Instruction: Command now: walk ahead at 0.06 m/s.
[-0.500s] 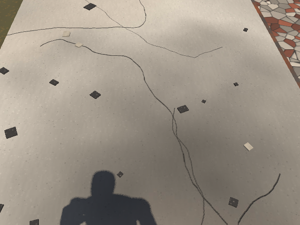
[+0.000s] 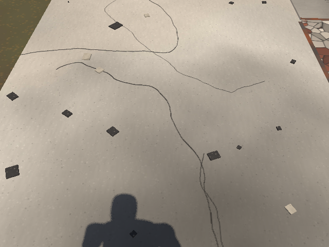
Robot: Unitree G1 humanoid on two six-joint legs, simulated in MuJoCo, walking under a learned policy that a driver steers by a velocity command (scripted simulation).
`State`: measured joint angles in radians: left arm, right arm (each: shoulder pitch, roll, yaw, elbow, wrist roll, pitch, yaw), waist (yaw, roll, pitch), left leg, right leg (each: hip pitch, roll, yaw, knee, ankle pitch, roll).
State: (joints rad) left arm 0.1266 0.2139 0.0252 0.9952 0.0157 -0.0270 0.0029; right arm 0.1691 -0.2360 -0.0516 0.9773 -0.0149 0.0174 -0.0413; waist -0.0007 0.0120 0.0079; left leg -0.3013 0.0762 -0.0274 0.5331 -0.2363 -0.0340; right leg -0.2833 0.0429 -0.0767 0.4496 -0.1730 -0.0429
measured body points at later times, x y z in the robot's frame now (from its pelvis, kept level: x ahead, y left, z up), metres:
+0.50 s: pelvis +0.05 +0.02 +0.00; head +0.06 +0.02 +0.45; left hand +0.12 +0.28 -0.14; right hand +0.11 -0.24 -0.14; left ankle +0.03 +0.15 -0.74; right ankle +0.05 -0.10 -0.74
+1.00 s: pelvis +0.04 +0.02 +0.00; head +0.05 +0.02 +0.45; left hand +0.08 +0.27 -0.15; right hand +0.07 -0.23 -0.15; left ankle +0.03 +0.15 -0.74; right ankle +0.05 -0.10 -0.74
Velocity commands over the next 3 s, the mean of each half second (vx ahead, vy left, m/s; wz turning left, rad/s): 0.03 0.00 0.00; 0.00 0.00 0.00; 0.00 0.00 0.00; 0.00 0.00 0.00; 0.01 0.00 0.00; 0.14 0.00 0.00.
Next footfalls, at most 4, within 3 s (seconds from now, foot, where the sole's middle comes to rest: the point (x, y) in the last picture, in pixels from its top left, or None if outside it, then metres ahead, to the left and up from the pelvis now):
2.98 right None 0.21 -0.07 -0.77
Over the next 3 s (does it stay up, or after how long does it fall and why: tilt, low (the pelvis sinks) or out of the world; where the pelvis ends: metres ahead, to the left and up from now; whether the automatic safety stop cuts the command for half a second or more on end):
stays up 0.14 0.06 0.00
